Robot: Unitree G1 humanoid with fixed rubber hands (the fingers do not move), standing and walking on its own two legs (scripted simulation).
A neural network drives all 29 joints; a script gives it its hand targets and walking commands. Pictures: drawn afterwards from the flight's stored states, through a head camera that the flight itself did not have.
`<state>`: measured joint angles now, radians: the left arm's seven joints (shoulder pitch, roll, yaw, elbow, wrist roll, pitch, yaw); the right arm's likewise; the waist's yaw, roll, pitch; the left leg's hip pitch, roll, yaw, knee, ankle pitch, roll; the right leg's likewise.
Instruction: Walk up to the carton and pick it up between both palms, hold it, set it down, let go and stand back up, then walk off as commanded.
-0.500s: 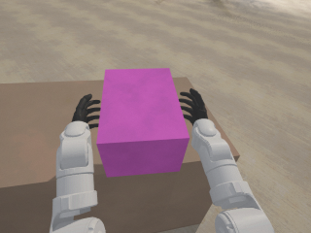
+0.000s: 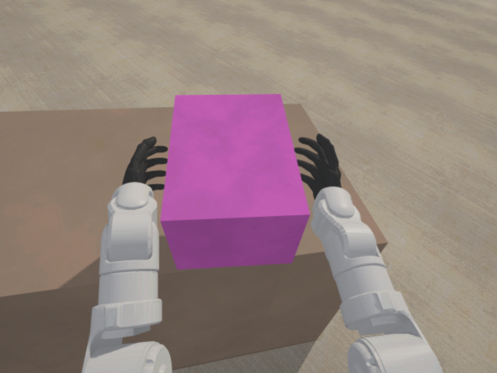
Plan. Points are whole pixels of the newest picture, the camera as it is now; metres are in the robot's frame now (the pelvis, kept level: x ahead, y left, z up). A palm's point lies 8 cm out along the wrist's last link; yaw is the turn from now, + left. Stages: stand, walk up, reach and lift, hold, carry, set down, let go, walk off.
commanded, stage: hold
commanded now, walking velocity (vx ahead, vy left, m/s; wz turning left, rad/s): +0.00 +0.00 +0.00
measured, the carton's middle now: (231, 176) +0.43 +0.02 +0.10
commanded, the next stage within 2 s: none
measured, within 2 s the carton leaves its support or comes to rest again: neither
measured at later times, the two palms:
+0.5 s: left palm (127, 191) +0.33 +0.17 +0.16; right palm (330, 186) +0.34 -0.12 +0.17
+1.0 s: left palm (137, 169) +0.34 +0.15 +0.19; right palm (345, 174) +0.34 -0.13 +0.20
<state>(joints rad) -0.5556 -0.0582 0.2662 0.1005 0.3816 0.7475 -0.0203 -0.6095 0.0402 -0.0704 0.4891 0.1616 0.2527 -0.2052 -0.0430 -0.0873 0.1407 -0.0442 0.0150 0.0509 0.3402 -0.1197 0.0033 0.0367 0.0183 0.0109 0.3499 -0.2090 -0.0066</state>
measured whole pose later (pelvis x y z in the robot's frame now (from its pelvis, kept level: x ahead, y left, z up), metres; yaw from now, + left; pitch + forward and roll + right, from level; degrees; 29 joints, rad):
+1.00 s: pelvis +0.01 +0.00 +0.00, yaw +0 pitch -10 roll +0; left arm -0.49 -0.06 0.18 -0.04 0.37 0.73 -0.02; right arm -0.49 0.01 -0.03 0.25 0.21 0.26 -0.24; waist -0.04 -0.07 0.05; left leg -0.04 0.02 0.05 0.34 -0.13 0.00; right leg 0.04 0.02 0.01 0.35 -0.21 -0.01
